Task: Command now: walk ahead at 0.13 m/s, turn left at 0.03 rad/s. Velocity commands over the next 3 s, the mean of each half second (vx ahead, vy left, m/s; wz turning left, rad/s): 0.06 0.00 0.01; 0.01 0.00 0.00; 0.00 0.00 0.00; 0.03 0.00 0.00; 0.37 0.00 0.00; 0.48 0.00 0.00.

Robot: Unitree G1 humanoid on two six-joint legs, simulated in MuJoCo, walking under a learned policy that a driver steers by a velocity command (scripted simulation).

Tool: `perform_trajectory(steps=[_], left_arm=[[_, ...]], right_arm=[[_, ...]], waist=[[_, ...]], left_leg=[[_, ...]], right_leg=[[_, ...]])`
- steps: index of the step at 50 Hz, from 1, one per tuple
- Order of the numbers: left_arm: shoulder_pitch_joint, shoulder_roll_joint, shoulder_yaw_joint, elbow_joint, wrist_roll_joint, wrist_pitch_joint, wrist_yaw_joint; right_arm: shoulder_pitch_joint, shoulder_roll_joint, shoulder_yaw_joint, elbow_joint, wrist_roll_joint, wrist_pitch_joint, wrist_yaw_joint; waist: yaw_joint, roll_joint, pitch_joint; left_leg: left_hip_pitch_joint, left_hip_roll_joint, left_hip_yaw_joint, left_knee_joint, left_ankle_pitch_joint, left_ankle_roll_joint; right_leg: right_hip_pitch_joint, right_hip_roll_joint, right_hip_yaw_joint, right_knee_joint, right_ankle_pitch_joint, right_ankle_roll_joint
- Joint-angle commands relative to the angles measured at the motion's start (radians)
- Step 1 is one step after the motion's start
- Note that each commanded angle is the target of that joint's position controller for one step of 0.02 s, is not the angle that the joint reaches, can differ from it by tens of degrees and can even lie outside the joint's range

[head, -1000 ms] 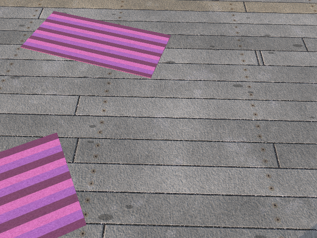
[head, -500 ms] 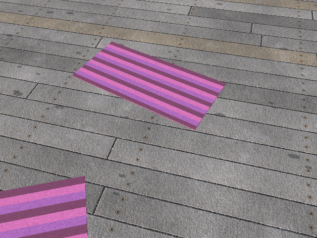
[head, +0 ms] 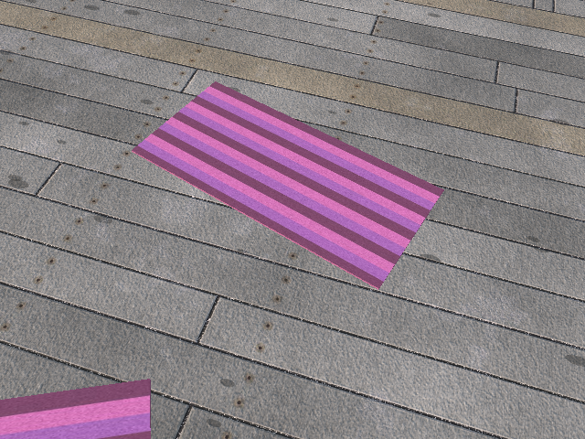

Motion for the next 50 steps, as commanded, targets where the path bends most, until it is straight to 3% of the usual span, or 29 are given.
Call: perform_trajectory(steps=[1,5,8,9,10,11,12,14,19,25,36,50], left_arm=[[0.143,0.040,0.014,-0.007,0.010,0.026,0.020],[0.062,0.049,0.016,-0.015,0.015,0.033,0.022],[0.022,0.050,0.016,-0.025,0.037,0.032,0.018],[0.009,0.079,0.018,-0.041,0.039,0.028,0.021],[-0.026,0.155,0.035,-0.043,0.024,0.028,0.027],[-0.036,0.119,0.034,-0.027,0.018,0.023,0.022],[-0.047,0.073,0.021,-0.024,0.024,0.015,0.018],[-0.069,0.048,0.012,-0.018,0.025,-0.003,0.014],[-0.041,0.060,0.012,0.022,0.011,-0.016,0.016],[-0.048,0.053,0.010,0.061,0.008,-0.007,0.018],[-0.053,0.039,0.008,0.130,0.008,0.003,0.020],[-0.022,0.022,0.001,0.194,0.009,0.006,0.029]], right_arm=[[-0.058,-0.126,-0.036,-0.036,-0.012,-0.010,-0.002],[-0.038,-0.130,-0.033,0.009,-0.002,0.001,-0.018],[-0.019,-0.091,-0.014,0.047,0.004,0.011,-0.020],[0.013,-0.079,-0.008,0.064,-0.002,0.011,-0.020],[0.073,-0.092,-0.015,0.072,-0.003,0.011,-0.021],[0.055,-0.094,-0.015,0.079,-0.003,0.017,-0.029],[0.039,-0.107,-0.019,0.081,0.002,0.022,-0.036],[0.050,-0.103,-0.020,0.100,0.003,0.031,-0.046],[0.060,-0.097,-0.022,0.147,0.011,0.028,-0.046],[0.061,-0.099,-0.025,0.205,0.017,0.041,-0.053],[0.047,-0.109,-0.026,0.291,0.020,0.055,-0.066],[0.055,-0.093,-0.018,0.365,0.020,0.055,-0.070]], waist=[[0.043,0.170,-0.163],[0.012,0.153,-0.167],[0.022,0.115,-0.092],[0.009,0.074,-0.063],[-0.053,-0.043,-0.027],[-0.036,-0.090,-0.021],[-0.033,-0.087,-0.010],[-0.037,-0.084,-0.022],[-0.022,-0.011,-0.081],[-0.021,0.027,-0.083],[-0.025,0.028,-0.057],[-0.026,0.029,-0.023]], left_leg=[[0.041,0.220,-0.160,-0.177,0.343,0.190],[0.025,0.220,-0.173,-0.200,0.015,0.173],[-0.051,0.159,-0.173,-0.195,-0.350,0.082],[-0.061,0.124,-0.161,-0.161,-0.405,0.036],[-0.046,0.060,-0.105,-0.136,-0.374,0.001],[0.062,0.035,-0.057,-0.090,-0.284,-0.024],[0.113,0.037,-0.056,-0.064,-0.233,-0.026],[0.144,0.046,-0.060,-0.047,-0.156,-0.007],[0.180,0.054,-0.058,-0.024,0.021,-0.005],[0.217,0.056,-0.055,-0.013,0.098,-0.011],[0.235,0.060,-0.053,-0.027,0.087,-0.015],[0.210,0.054,-0.049,-0.055,-0.007,-0.018]], right_leg=[[0.120,-0.026,-0.006,-0.131,0.087,0.019],[0.214,-0.020,-0.009,-0.330,0.271,-0.007],[0.311,-0.019,-0.001,-0.517,0.378,-0.051],[0.312,-0.076,0.060,-0.583,0.403,-0.075],[0.237,-0.097,0.069,-0.577,0.302,-0.105],[0.118,-0.069,0.065,-0.618,0.116,-0.110],[0.070,-0.054,0.060,-0.642,0.081,-0.093],[0.087,-0.041,0.044,-0.632,0.192,-0.065],[0.185,-0.029,0.022,-0.571,0.411,-0.066],[0.206,-0.015,0.007,-0.565,0.482,-0.072],[0.216,0.004,-0.012,-0.590,0.463,-0.070],[0.201,0.016,-0.025,-0.616,0.363,-0.064]])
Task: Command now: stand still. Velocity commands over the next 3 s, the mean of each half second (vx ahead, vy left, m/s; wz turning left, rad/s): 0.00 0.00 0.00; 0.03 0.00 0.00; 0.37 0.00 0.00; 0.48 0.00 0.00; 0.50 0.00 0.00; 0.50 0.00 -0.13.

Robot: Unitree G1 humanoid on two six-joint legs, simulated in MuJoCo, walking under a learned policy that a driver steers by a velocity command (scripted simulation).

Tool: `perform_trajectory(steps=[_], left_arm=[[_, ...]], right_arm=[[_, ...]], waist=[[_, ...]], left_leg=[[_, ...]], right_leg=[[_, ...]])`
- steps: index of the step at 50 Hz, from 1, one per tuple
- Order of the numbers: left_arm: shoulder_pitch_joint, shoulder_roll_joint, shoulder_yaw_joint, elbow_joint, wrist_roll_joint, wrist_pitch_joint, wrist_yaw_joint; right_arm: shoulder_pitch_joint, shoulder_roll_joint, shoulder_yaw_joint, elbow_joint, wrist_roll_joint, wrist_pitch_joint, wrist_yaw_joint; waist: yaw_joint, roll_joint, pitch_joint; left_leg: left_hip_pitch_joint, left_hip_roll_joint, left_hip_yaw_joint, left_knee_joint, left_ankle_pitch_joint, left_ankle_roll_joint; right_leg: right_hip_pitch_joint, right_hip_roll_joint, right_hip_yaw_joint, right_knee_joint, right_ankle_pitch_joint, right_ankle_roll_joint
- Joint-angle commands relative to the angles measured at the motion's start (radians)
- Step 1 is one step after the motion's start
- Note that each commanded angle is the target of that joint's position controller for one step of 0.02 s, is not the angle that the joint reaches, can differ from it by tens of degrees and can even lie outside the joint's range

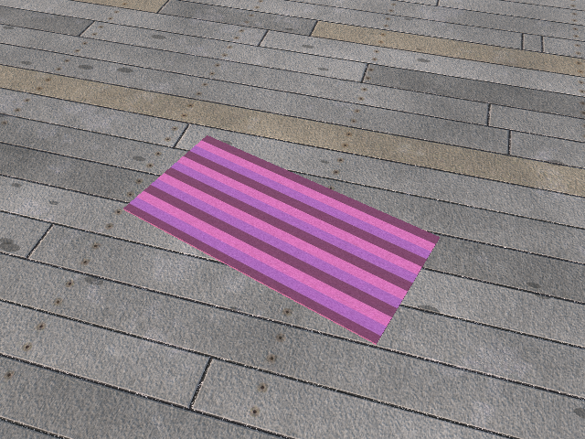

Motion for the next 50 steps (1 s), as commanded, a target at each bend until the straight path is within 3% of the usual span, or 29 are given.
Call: perform_trajectory(steps=[1,44,46,48,50], left_arm=[[0.033,0.101,0.015,-0.015,0.000,-0.007,0.005],[0.173,0.035,0.003,0.038,-0.006,-0.011,0.011],[0.200,0.028,0.004,0.052,-0.011,-0.008,0.014],[0.185,0.049,0.013,0.033,-0.018,-0.011,0.019],[0.186,0.041,0.014,0.015,-0.022,-0.031,0.014]], right_arm=[[0.010,-0.104,-0.015,-0.018,0.000,-0.008,-0.003],[0.138,-0.049,0.004,0.019,0.005,-0.014,-0.010],[0.163,-0.048,0.002,0.031,0.009,-0.011,-0.013],[0.166,-0.074,-0.010,0.020,0.019,-0.015,-0.016],[0.194,-0.080,-0.016,0.012,0.024,-0.034,-0.010]], waist=[[0.000,-0.001,-0.013],[-0.002,-0.001,0.014],[-0.002,0.004,0.003],[-0.005,0.013,0.079],[-0.012,0.032,0.112]], left_leg=[[0.020,0.028,-0.024,-0.078,0.135,0.024],[-0.008,0.021,-0.018,-0.080,0.119,0.027],[-0.015,-0.004,0.000,-0.077,-0.149,0.038],[-0.103,0.009,-0.030,-0.079,-0.456,0.073],[-0.127,0.058,-0.100,-0.099,-0.531,0.107]], right_leg=[[-0.049,-0.017,0.010,-0.086,0.128,-0.015],[-0.077,-0.008,0.004,-0.087,0.111,-0.017],[-0.085,0.022,-0.023,-0.070,-0.123,-0.029],[-0.173,0.022,-0.012,-0.041,-0.388,-0.064],[-0.245,0.000,0.015,-0.012,-0.427,-0.087]])
Over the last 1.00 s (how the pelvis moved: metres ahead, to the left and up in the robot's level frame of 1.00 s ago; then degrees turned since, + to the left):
0.08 -0.02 0.00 0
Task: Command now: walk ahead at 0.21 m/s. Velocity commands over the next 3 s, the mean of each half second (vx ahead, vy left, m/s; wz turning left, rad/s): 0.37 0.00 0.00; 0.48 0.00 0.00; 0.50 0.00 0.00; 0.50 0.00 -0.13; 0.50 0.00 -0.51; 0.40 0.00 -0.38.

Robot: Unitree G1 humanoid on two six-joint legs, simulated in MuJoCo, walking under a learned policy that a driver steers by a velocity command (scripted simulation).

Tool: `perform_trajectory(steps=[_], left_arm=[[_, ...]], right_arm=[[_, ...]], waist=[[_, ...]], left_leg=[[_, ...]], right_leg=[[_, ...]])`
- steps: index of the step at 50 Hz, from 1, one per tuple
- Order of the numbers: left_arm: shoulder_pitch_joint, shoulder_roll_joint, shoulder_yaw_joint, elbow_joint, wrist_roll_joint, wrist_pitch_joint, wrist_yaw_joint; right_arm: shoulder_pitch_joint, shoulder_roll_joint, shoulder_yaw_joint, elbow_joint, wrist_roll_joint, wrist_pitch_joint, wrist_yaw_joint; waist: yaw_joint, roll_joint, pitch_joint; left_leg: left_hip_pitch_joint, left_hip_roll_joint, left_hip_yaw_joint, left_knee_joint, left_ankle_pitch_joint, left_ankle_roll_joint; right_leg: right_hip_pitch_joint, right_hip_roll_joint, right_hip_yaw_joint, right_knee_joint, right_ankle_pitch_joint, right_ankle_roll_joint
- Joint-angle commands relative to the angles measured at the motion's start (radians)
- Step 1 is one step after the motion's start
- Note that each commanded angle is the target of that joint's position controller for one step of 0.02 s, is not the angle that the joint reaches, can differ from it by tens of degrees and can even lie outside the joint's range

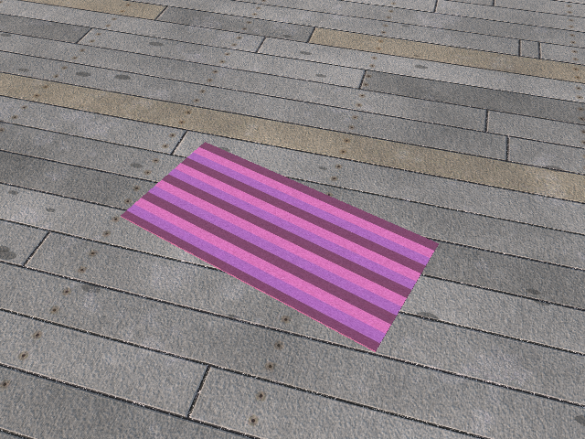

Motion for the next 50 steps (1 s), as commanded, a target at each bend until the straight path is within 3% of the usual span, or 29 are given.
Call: perform_trajectory(steps=[1,4,5,7,8,9,10,11,12,13,15,17,20,22,24,26,28,29,30,31,32,33,34,35,36,39,43,45,50], left_arm=[[0.040,0.082,0.017,-0.042,-0.010,-0.033,-0.003],[0.007,0.032,0.009,-0.074,-0.012,-0.070,-0.025],[0.014,0.038,0.012,-0.074,-0.013,-0.078,-0.031],[0.130,0.029,0.015,-0.038,-0.019,-0.087,-0.034],[0.241,0.066,0.028,0.001,-0.014,-0.086,-0.029],[0.378,0.184,0.062,0.037,-0.018,-0.089,-0.029],[0.430,0.240,0.073,0.034,-0.006,-0.101,-0.041],[0.359,0.167,0.052,0.012,0.010,-0.111,-0.040],[0.301,0.135,0.042,-0.012,0.010,-0.116,-0.045],[0.268,0.116,0.032,-0.029,0.005,-0.109,-0.055],[0.244,0.098,0.019,-0.035,0.007,-0.091,-0.055],[0.243,0.077,0.009,-0.045,0.015,-0.076,-0.043],[0.219,0.142,0.018,-0.076,0.016,-0.075,-0.023],[0.248,0.178,0.030,-0.067,0.002,-0.083,-0.019],[0.243,0.180,0.038,-0.062,-0.009,-0.085,-0.020],[0.222,0.196,0.048,-0.065,-0.003,-0.078,-0.021],[0.191,0.197,0.049,-0.079,0.010,-0.060,-0.024],[0.183,0.164,0.034,-0.108,0.025,-0.060,-0.029],[0.332,-0.023,-0.013,-0.111,0.013,-0.082,-0.047],[0.245,0.075,0.010,-0.109,-0.021,-0.114,-0.053],[0.117,0.143,0.029,-0.156,-0.047,-0.129,-0.053],[0.050,0.160,0.033,-0.175,-0.041,-0.136,-0.043],[0.024,0.163,0.046,-0.178,-0.023,-0.129,-0.033],[0.042,0.150,0.052,-0.176,-0.010,-0.116,-0.031],[0.089,0.106,0.049,-0.172,-0.014,-0.100,-0.030],[0.012,0.105,0.054,-0.205,-0.011,-0.074,-0.024],[-0.176,0.121,0.058,-0.266,0.006,-0.081,-0.032],[-0.256,0.108,0.051,-0.285,0.004,-0.087,-0.042],[-0.413,0.108,0.038,-0.338,-0.011,-0.093,-0.071]], right_arm=[[0.094,-0.128,-0.029,-0.021,0.013,-0.031,0.003],[0.147,-0.179,-0.049,-0.021,0.017,-0.056,0.015],[0.123,-0.179,-0.051,-0.035,0.016,-0.059,0.016],[-0.017,-0.170,-0.046,-0.091,0.025,-0.059,0.021],[-0.095,-0.150,-0.041,-0.125,0.028,-0.061,0.024],[-0.136,-0.070,-0.023,-0.162,0.031,-0.080,0.028],[-0.166,-0.078,-0.021,-0.194,0.026,-0.105,0.027],[-0.159,-0.113,-0.031,-0.189,0.027,-0.119,0.035],[-0.118,-0.107,-0.030,-0.174,0.029,-0.127,0.046],[-0.123,-0.120,-0.035,-0.171,0.016,-0.137,0.054],[-0.146,-0.100,-0.039,-0.185,0.015,-0.132,0.061],[-0.189,-0.070,-0.031,-0.201,0.014,-0.121,0.074],[-0.356,-0.036,-0.008,-0.270,0.010,-0.113,0.080],[-0.398,-0.062,-0.008,-0.298,0.017,-0.107,0.084],[-0.417,-0.100,-0.015,-0.320,0.020,-0.106,0.088],[-0.352,-0.149,-0.037,-0.317,0.017,-0.111,0.089],[-0.068,-0.221,-0.080,-0.236,0.023,-0.104,0.078],[0.110,-0.291,-0.099,-0.199,0.011,-0.096,0.067],[0.181,-0.350,-0.105,-0.175,-0.008,-0.096,0.076],[0.140,-0.251,-0.080,-0.171,-0.004,-0.097,0.078],[0.027,-0.200,-0.066,-0.187,0.003,-0.104,0.075],[-0.070,-0.172,-0.054,-0.212,-0.001,-0.112,0.077],[-0.118,-0.146,-0.046,-0.216,-0.015,-0.118,0.083],[-0.119,-0.119,-0.037,-0.202,-0.029,-0.124,0.090],[-0.117,-0.120,-0.037,-0.192,-0.026,-0.122,0.089],[-0.079,-0.159,-0.040,-0.167,-0.018,-0.127,0.073],[0.004,-0.188,-0.046,-0.153,-0.014,-0.115,0.045],[0.050,-0.189,-0.044,-0.146,-0.006,-0.110,0.041],[0.155,-0.207,-0.049,-0.110,0.004,-0.092,0.038]], waist=[[-0.021,0.054,0.165],[-0.027,0.173,0.118],[-0.010,0.166,0.119],[0.082,0.134,0.142],[0.128,0.049,0.144],[0.159,-0.224,0.112],[0.170,-0.319,0.115],[0.115,-0.162,0.136],[0.079,-0.108,0.120],[0.070,-0.058,0.101],[0.046,-0.091,0.102],[0.044,-0.078,0.112],[0.066,-0.077,0.152],[0.062,-0.112,0.156],[0.042,-0.112,0.159],[-0.014,-0.135,0.079],[-0.155,-0.152,-0.102],[-0.209,-0.051,-0.233],[-0.108,0.266,-0.437],[-0.138,0.208,-0.371],[-0.111,0.165,-0.178],[-0.074,0.039,-0.112],[-0.036,-0.003,-0.061],[-0.003,0.023,-0.048],[0.031,0.061,-0.053],[0.039,0.057,0.029],[-0.006,0.032,0.057],[-0.034,0.028,0.060],[-0.087,0.042,0.088]], left_leg=[[-0.061,0.100,-0.160,-0.198,-0.446,0.109],[0.014,0.267,-0.423,-0.330,-0.467,0.201],[-0.035,0.288,-0.453,-0.349,-0.443,0.210],[-0.210,0.213,-0.311,-0.294,-0.360,0.152],[-0.343,0.130,-0.185,-0.138,-0.242,0.096],[-0.499,-0.014,0.046,0.209,-0.080,0.020],[-0.657,-0.028,0.025,0.445,-0.172,0.022],[-0.733,0.034,-0.044,0.606,-0.133,0.045],[-0.757,0.058,-0.053,0.666,-0.051,0.063],[-0.742,0.081,-0.040,0.658,0.012,0.075],[-0.702,0.121,-0.018,0.583,0.099,0.064],[-0.641,0.104,0.029,0.473,0.166,0.038],[-0.433,0.047,0.087,0.166,0.329,0.014],[-0.346,0.031,0.086,0.081,0.367,0.021],[-0.330,0.028,0.069,0.009,0.371,0.049],[-0.219,-0.010,0.082,-0.011,0.336,0.083],[0.140,-0.049,0.098,-0.003,0.312,0.132],[0.460,0.148,-0.135,0.014,0.234,0.193],[0.745,0.416,-0.689,-0.161,-0.030,0.379],[0.674,0.381,-0.797,-0.293,-0.122,0.343],[0.511,0.350,-0.617,-0.302,-0.048,0.286],[0.333,0.321,-0.479,-0.323,0.096,0.254],[0.186,0.284,-0.373,-0.348,0.209,0.235],[0.090,0.243,-0.285,-0.357,0.332,0.217],[0.067,0.236,-0.257,-0.390,0.277,0.231],[-0.026,0.231,-0.196,-0.466,0.251,0.253],[0.046,0.203,-0.128,-0.476,0.307,0.219],[0.073,0.173,-0.074,-0.468,0.351,0.191],[0.230,0.223,-0.072,-0.413,0.339,0.180]], right_leg=[[-0.229,-0.006,0.010,-0.063,-0.291,-0.067],[-0.242,0.024,-0.059,0.128,-0.059,-0.065],[-0.191,0.014,-0.047,0.138,-0.040,-0.084],[0.039,0.016,-0.043,-0.060,-0.046,-0.126],[0.203,-0.035,0.052,-0.166,-0.029,-0.138],[0.341,-0.209,0.362,-0.326,-0.166,-0.210],[0.398,-0.383,0.671,-0.411,-0.102,-0.296],[0.408,-0.385,0.633,-0.373,-0.003,-0.284],[0.420,-0.345,0.525,-0.359,0.091,-0.253],[0.415,-0.296,0.397,-0.350,0.275,-0.207],[0.362,-0.270,0.290,-0.389,0.391,-0.183],[0.302,-0.208,0.166,-0.411,0.464,-0.164],[0.107,-0.156,0.076,-0.476,0.428,-0.155],[0.104,-0.186,0.074,-0.506,0.420,-0.162],[0.187,-0.216,0.062,-0.478,0.510,-0.148],[0.283,-0.234,0.038,-0.345,0.857,-0.120],[0.232,-0.186,-0.014,0.002,1.099,-0.075],[-0.019,-0.134,-0.029,0.324,0.783,-0.048],[-0.347,0.074,0.036,0.706,-0.078,0.005],[-0.460,0.046,0.154,0.849,-0.135,-0.023],[-0.542,-0.008,0.117,0.870,-0.065,-0.044],[-0.485,-0.067,0.100,0.820,0.039,-0.054],[-0.424,-0.100,0.081,0.767,0.094,-0.055],[-0.340,-0.128,0.091,0.729,0.115,-0.063],[-0.320,-0.136,0.088,0.691,0.121,-0.059],[-0.374,-0.163,0.066,0.571,0.161,-0.034],[-0.482,-0.155,0.041,0.298,0.397,-0.004],[-0.449,-0.122,0.009,0.157,0.488,-0.005],[-0.459,-0.082,-0.011,-0.005,0.472,-0.013]])
Over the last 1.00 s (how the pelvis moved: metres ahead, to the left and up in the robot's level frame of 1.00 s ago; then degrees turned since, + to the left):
0.01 0.00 0.00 0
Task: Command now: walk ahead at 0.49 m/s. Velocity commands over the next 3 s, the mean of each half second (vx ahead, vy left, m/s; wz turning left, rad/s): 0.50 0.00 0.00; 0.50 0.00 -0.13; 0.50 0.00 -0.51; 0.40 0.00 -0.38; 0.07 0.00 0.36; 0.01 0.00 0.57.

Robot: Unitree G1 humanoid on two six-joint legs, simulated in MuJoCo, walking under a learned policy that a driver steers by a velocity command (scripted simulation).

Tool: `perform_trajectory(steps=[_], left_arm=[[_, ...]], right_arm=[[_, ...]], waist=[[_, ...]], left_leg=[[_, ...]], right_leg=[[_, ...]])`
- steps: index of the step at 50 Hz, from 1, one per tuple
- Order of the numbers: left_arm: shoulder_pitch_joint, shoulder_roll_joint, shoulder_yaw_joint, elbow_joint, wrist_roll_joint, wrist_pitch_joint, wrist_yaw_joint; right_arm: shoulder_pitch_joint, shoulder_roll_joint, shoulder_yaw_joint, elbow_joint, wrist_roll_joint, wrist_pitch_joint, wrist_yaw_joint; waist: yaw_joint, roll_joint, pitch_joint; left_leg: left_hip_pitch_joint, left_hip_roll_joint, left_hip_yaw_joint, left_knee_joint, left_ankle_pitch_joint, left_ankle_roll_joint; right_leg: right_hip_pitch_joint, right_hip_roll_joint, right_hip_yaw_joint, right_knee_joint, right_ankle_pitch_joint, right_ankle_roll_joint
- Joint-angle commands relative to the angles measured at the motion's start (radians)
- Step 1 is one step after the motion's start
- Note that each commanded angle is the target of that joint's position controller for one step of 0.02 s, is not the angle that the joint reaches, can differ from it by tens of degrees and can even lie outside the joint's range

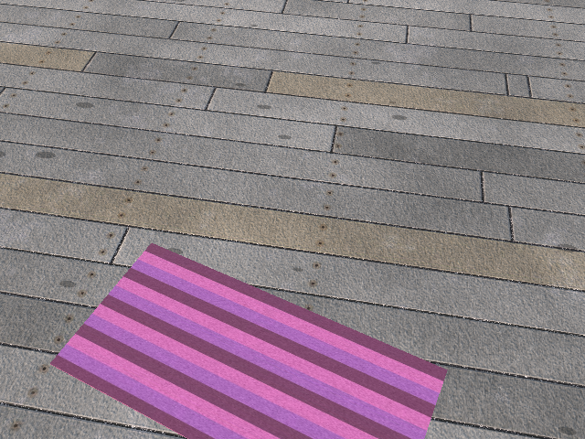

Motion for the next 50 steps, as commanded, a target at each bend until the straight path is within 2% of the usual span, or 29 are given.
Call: perform_trajectory(steps=[1,4,5,6,7,8,9,10,11,12,14,16,17,19,23,28,31,32,33,34,35,36,37,38,39,41,44,49,50], left_arm=[[-0.142,0.051,0.001,-0.098,-0.006,-0.019,-0.021],[-0.082,0.096,0.016,-0.099,-0.007,-0.029,-0.033],[0.035,0.125,0.034,-0.070,-0.005,-0.031,-0.031],[0.227,0.187,0.061,-0.014,-0.002,-0.030,-0.024],[0.395,0.296,0.088,0.018,0.024,-0.027,-0.017],[0.435,0.269,0.079,0.037,0.014,-0.022,-0.022],[0.367,0.187,0.052,0.025,0.007,-0.022,-0.021],[0.274,0.147,0.039,0.003,0.008,-0.021,-0.017],[0.199,0.120,0.029,-0.008,0.013,-0.022,-0.019],[0.161,0.097,0.022,-0.012,0.022,-0.025,-0.023],[0.159,0.092,0.022,0.004,0.025,-0.030,-0.028],[0.187,0.097,0.023,0.024,0.025,-0.032,-0.021],[0.201,0.137,0.032,0.031,0.024,-0.032,-0.014],[0.236,0.133,0.033,0.046,0.019,-0.027,-0.003],[0.298,0.144,0.032,0.069,0.009,-0.020,0.010],[0.371,0.156,0.041,0.117,-0.002,-0.002,0.016],[0.349,0.176,0.050,0.121,-0.004,0.013,0.021],[0.326,0.181,0.051,0.117,-0.004,0.018,0.022],[0.315,0.160,0.042,0.112,0.000,0.023,0.022],[0.324,0.129,0.025,0.088,0.016,0.024,0.022],[0.449,-0.015,-0.016,0.083,0.016,0.001,0.009],[0.389,0.080,0.004,0.092,-0.009,-0.025,0.004],[0.291,0.140,0.019,0.060,-0.033,-0.041,0.001],[0.239,0.143,0.020,0.050,-0.034,-0.043,0.008],[0.209,0.136,0.028,0.050,-0.018,-0.034,0.016],[0.268,0.091,0.030,0.064,-0.015,-0.002,0.019],[0.236,0.064,0.032,0.050,-0.017,0.028,0.023],[0.113,0.066,0.037,0.009,-0.004,0.022,0.005],[0.077,0.047,0.029,-0.007,-0.003,0.021,-0.001]], right_arm=[[0.058,-0.161,-0.032,-0.016,0.006,0.007,-0.008],[0.039,-0.179,-0.041,-0.019,0.005,0.022,-0.011],[0.014,-0.184,-0.041,-0.025,0.004,0.028,-0.011],[-0.002,-0.155,-0.029,-0.042,-0.004,0.030,-0.011],[0.086,-0.061,0.001,-0.068,-0.014,0.017,-0.004],[0.121,-0.017,0.019,-0.055,0.001,-0.010,0.004],[0.030,-0.132,-0.012,-0.071,0.027,-0.030,0.007],[-0.059,-0.157,-0.017,-0.099,0.038,-0.040,0.006],[-0.101,-0.147,-0.020,-0.104,0.027,-0.038,0.000],[-0.100,-0.135,-0.028,-0.102,0.011,-0.026,-0.006],[-0.055,-0.081,-0.025,-0.091,0.006,0.001,-0.007],[-0.083,-0.079,-0.031,-0.098,0.005,0.019,-0.013],[-0.114,-0.070,-0.028,-0.114,0.000,0.021,-0.012],[-0.201,-0.079,-0.031,-0.142,-0.009,0.017,-0.008],[-0.347,-0.058,-0.023,-0.179,-0.003,0.008,0.006],[-0.467,-0.069,-0.017,-0.228,0.007,0.000,0.028],[-0.427,-0.103,-0.029,-0.232,0.009,-0.010,0.040],[-0.350,-0.127,-0.042,-0.212,0.007,-0.012,0.039],[-0.188,-0.169,-0.068,-0.160,0.005,-0.011,0.033],[0.001,-0.246,-0.092,-0.119,-0.006,-0.010,0.024],[0.076,-0.319,-0.106,-0.092,-0.009,-0.005,0.027],[0.063,-0.221,-0.077,-0.098,0.000,-0.006,0.028],[-0.032,-0.174,-0.063,-0.117,0.003,-0.010,0.024],[-0.118,-0.143,-0.053,-0.140,-0.005,-0.012,0.021],[-0.176,-0.106,-0.042,-0.147,-0.016,-0.015,0.024],[-0.193,-0.086,-0.037,-0.134,-0.028,-0.025,0.026],[-0.161,-0.128,-0.048,-0.108,-0.032,-0.033,0.012],[-0.131,-0.121,-0.044,-0.098,-0.028,-0.029,-0.011],[-0.126,-0.141,-0.047,-0.097,-0.028,-0.028,-0.014]], waist=[[-0.002,0.079,0.096],[0.056,0.112,0.047],[0.124,0.129,-0.021],[0.205,0.108,-0.146],[0.206,-0.079,-0.332],[0.196,-0.236,-0.444],[0.199,-0.158,-0.314],[0.179,-0.103,-0.191],[0.145,-0.022,-0.111],[0.109,-0.014,-0.065],[0.068,-0.032,-0.043],[0.058,-0.011,-0.013],[0.059,-0.040,0.007],[0.081,-0.014,0.032],[0.123,-0.014,0.056],[0.151,-0.022,0.094],[0.107,-0.044,0.060],[0.059,-0.055,0.010],[-0.014,-0.041,-0.085],[-0.072,0.062,-0.231],[-0.005,0.331,-0.359],[-0.035,0.255,-0.357],[-0.024,0.211,-0.210],[0.005,0.116,-0.138],[0.034,0.068,-0.069],[0.086,0.111,-0.047],[0.097,0.103,0.012],[0.069,0.077,0.043],[0.059,0.094,0.049]], left_leg=[[0.003,0.306,-0.138,-0.027,0.239,0.154],[0.076,0.324,-0.130,0.089,0.486,0.125],[0.050,0.299,-0.105,0.221,0.654,0.105],[-0.060,0.242,-0.059,0.443,0.665,0.072],[-0.433,0.122,-0.002,0.849,0.316,0.006],[-0.663,0.004,-0.107,1.078,-0.306,-0.015],[-0.771,0.075,-0.179,1.171,-0.291,0.009],[-0.791,0.127,-0.149,1.156,-0.203,0.024],[-0.748,0.170,-0.126,1.089,-0.122,0.021],[-0.688,0.202,-0.128,1.026,-0.071,0.020],[-0.605,0.221,-0.126,0.960,-0.042,0.009],[-0.638,0.222,-0.112,0.903,0.023,0.002],[-0.670,0.230,-0.113,0.841,0.063,-0.012],[-0.713,0.230,-0.108,0.708,0.176,-0.028],[-0.669,0.182,-0.062,0.469,0.349,-0.026],[-0.702,0.163,-0.068,0.351,0.295,0.002],[-0.602,0.131,-0.043,0.316,0.184,0.038],[-0.478,0.095,-0.010,0.302,0.166,0.055],[-0.255,0.067,0.011,0.299,0.180,0.082],[0.059,0.234,-0.183,0.322,0.186,0.147],[0.393,0.458,-0.678,0.197,-0.009,0.318],[0.385,0.449,-0.778,0.108,-0.130,0.298],[0.264,0.419,-0.626,0.097,-0.098,0.246],[0.116,0.392,-0.495,0.077,-0.008,0.214],[-0.024,0.355,-0.396,0.037,0.068,0.188],[-0.144,0.336,-0.294,-0.018,0.136,0.182],[-0.201,0.334,-0.183,-0.083,0.186,0.185],[-0.143,0.272,0.015,-0.088,0.326,0.118],[-0.145,0.280,0.032,-0.097,0.308,0.115]], right_leg=[[-0.016,0.029,-0.019,-0.075,-0.034,-0.016],[0.108,0.076,-0.052,-0.119,-0.149,-0.059],[0.279,0.107,-0.075,-0.135,-0.146,-0.085],[0.553,0.083,-0.047,-0.108,-0.117,-0.125],[0.988,-0.185,0.335,-0.103,-0.165,-0.263],[1.130,-0.311,0.724,-0.281,-0.307,-0.356],[1.041,-0.265,0.628,-0.302,-0.358,-0.293],[0.889,-0.227,0.470,-0.318,-0.290,-0.251],[0.730,-0.186,0.356,-0.354,-0.192,-0.231],[0.619,-0.153,0.283,-0.392,-0.141,-0.217],[0.519,-0.127,0.213,-0.445,-0.096,-0.226],[0.498,-0.094,0.141,-0.477,-0.062,-0.218],[0.489,-0.119,0.137,-0.491,-0.032,-0.237],[0.512,-0.101,0.095,-0.505,-0.026,-0.223],[0.534,-0.062,0.020,-0.514,-0.050,-0.181],[0.690,-0.130,0.031,-0.462,-0.059,-0.173],[0.752,-0.155,0.034,-0.371,0.114,-0.148],[0.746,-0.136,0.012,-0.279,0.284,-0.132],[0.689,-0.082,-0.028,-0.093,0.377,-0.105],[0.480,-0.018,-0.076,0.221,0.142,-0.066],[0.073,0.178,-0.046,0.578,-0.528,0.000],[-0.049,0.148,0.096,0.714,-0.653,-0.017],[-0.125,0.093,0.085,0.737,-0.580,-0.038],[-0.091,0.036,0.064,0.698,-0.482,-0.044],[-0.042,0.003,0.056,0.633,-0.417,-0.045],[0.065,-0.032,0.079,0.570,-0.367,-0.042],[0.018,-0.034,0.097,0.489,-0.284,-0.028],[-0.039,0.008,0.072,0.231,-0.009,-0.020],[-0.020,0.008,0.041,0.171,0.031,-0.020]])
Over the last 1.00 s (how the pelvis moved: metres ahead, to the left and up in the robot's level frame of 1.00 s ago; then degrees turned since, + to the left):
0.47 0.01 0.01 -1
